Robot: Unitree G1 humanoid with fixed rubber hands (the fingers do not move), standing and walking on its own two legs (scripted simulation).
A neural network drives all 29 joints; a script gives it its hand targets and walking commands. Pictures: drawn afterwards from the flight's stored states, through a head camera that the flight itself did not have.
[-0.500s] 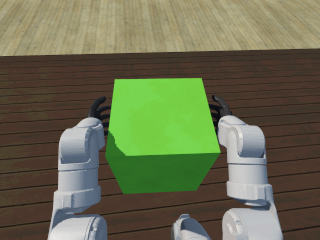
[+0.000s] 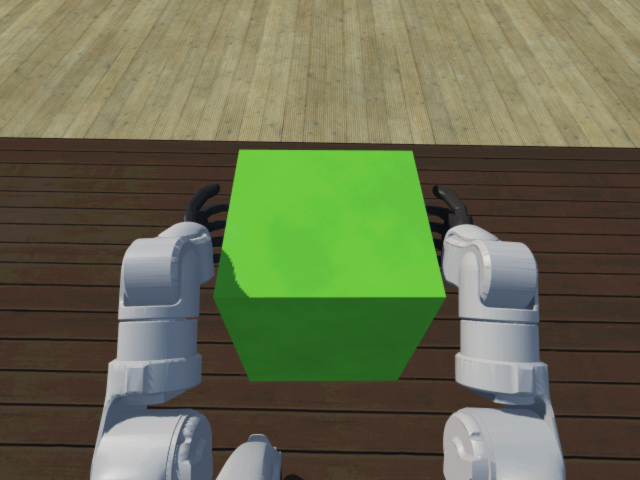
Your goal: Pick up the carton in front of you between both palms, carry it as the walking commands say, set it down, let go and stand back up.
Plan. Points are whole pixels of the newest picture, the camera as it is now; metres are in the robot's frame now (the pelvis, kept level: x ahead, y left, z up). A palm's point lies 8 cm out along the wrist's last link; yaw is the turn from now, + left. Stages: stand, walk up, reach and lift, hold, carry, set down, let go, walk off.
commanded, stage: carry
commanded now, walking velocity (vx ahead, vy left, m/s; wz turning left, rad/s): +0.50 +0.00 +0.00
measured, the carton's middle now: (324, 274) +0.37 +0.02 +0.04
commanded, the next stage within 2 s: none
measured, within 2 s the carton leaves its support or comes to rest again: neither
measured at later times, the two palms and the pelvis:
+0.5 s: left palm (251, 112) +0.66 +0.16 +0.08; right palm (430, 122) +0.64 -0.14 +0.08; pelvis +0.29 +0.03 -0.03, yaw -1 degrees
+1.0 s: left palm (272, 49) +0.92 +0.15 +0.06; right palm (410, 52) +0.93 -0.15 +0.05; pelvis +0.56 -0.01 -0.05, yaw +0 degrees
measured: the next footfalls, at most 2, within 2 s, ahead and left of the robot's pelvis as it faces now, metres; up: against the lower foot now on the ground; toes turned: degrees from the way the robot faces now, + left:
left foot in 0.14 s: +0.26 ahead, +0.09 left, -0.02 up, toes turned +3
right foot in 0.64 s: +0.55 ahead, -0.07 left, -0.05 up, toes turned -3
